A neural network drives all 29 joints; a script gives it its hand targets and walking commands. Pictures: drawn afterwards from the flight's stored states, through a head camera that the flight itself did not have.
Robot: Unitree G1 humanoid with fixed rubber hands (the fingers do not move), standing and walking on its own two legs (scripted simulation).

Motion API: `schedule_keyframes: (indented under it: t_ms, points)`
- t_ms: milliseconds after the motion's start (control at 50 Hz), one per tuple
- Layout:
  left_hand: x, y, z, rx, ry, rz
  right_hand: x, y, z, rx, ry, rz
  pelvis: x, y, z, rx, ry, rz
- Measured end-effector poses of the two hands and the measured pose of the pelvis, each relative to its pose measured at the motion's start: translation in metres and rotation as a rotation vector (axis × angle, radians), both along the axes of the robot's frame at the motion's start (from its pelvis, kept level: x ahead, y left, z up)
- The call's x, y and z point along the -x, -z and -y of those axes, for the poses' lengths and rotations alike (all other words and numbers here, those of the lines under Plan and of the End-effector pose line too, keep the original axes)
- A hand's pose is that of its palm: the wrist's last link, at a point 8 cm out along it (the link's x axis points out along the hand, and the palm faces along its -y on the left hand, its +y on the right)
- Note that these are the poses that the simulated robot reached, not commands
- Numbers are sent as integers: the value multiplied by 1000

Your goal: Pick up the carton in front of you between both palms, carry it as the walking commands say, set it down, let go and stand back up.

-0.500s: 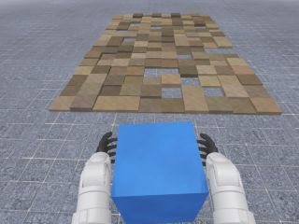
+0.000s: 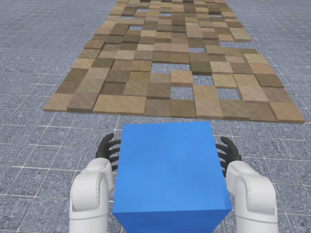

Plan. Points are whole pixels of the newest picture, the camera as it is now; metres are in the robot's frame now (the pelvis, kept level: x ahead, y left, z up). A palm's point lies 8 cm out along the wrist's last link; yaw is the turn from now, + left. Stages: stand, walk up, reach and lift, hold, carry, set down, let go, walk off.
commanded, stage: carry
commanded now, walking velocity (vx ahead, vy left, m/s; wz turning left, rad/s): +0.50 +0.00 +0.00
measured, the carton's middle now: (167, 183) +0.26 -0.01 +0.01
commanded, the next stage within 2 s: none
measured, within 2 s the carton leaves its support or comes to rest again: neither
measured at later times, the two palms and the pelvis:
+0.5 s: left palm (120, 84) +0.59 +0.14 +0.08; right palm (206, 89) +0.56 -0.16 +0.08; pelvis +0.31 +0.01 -0.01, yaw -2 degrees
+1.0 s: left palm (128, 40) +0.92 +0.15 +0.09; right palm (192, 43) +0.91 -0.15 +0.08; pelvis +0.65 +0.00 -0.01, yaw -1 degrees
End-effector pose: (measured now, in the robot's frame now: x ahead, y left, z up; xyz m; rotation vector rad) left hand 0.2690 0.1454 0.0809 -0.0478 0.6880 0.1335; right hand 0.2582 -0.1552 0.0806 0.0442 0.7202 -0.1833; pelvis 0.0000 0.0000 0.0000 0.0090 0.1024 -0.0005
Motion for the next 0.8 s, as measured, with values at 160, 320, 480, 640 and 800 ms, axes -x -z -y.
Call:
schedule_keyframes:
  t_ms: [160,320,480,640,800]
  points:
    - [-94,-5,-32,24,-36,54,-99,-5,-32,10,-26,55,-91,17,-26,-16,46,28]
    - [-200,-14,-17,22,48,-28,-177,-11,-19,-6,75,-27,-179,-5,-35,31,57,9]
    - [-305,-1,-1,5,45,-3,-290,-1,-2,1,51,-4,-291,5,-13,35,39,22]
    - [-399,31,9,-19,-35,-85,-409,36,9,-11,-40,-86,-402,15,19,28,-17,43]
    - [-486,8,8,-28,-68,-70,-506,17,8,-8,-85,-69,-500,-9,25,-19,-14,24]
